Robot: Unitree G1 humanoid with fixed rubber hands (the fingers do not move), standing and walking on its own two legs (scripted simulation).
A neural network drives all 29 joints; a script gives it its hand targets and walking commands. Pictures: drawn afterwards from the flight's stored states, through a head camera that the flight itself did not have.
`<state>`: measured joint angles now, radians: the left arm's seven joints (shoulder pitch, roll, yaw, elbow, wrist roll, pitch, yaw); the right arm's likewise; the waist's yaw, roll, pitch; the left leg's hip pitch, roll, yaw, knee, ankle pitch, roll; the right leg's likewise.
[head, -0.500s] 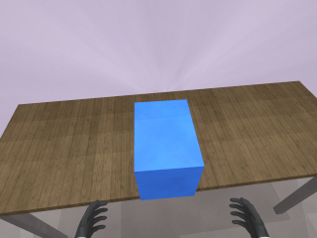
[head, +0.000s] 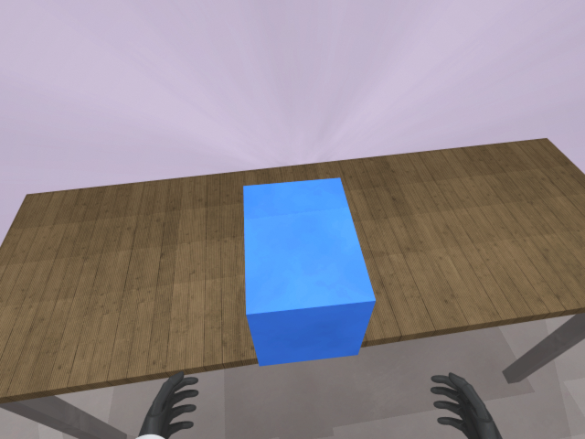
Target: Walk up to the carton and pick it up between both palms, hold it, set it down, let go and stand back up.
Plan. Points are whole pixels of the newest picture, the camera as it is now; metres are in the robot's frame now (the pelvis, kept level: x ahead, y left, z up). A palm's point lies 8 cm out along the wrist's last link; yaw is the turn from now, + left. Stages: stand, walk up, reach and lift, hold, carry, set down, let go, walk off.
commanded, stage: set down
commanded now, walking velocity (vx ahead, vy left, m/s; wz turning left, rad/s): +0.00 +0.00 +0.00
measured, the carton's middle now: (300, 270) +0.39 +0.02 -0.03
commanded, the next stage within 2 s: let go in 0.46 s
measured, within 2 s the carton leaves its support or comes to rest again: neither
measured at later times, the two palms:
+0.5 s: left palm (157, 437) +0.15 +0.22 -0.08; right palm out of the picture +0.14 -0.23 -0.09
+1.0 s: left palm (160, 435) +0.15 +0.21 -0.08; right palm out of the picture +0.14 -0.23 -0.09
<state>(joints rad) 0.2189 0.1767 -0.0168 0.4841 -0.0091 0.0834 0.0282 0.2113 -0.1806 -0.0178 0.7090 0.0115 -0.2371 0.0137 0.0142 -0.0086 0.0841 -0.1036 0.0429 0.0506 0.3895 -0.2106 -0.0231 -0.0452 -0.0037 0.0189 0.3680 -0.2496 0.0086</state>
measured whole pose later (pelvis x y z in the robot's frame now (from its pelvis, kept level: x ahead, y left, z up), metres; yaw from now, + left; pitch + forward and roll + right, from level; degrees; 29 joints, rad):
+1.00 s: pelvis +0.00 -0.01 +0.00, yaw +0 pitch -4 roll +0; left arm 0.20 0.19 -0.01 0.53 0.00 0.12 0.01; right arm 0.21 -0.18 -0.03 0.74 -0.01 -0.22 0.02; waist 0.00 -0.01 0.09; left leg -0.10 0.05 0.05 0.40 -0.22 -0.03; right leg -0.05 0.00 0.02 0.39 -0.26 0.00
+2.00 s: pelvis -0.02 -0.01 +0.00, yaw +8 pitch -2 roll -1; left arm 0.39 0.08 0.03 1.15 0.02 -0.01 0.04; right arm 0.35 -0.09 -0.01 1.15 -0.01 0.01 -0.04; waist 0.00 0.00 -0.02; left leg -0.25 0.02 -0.09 0.47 -0.19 -0.03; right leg -0.13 -0.02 -0.12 0.42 -0.26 -0.01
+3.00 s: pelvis -0.02 -0.03 -0.01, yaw +8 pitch -1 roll -1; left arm 0.38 0.09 0.03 1.15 0.02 0.00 0.04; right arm 0.34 -0.08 0.02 1.16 -0.01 0.01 -0.04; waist 0.01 0.00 -0.01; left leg -0.28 0.03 -0.11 0.47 -0.18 -0.05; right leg -0.16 0.00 -0.14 0.45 -0.27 -0.03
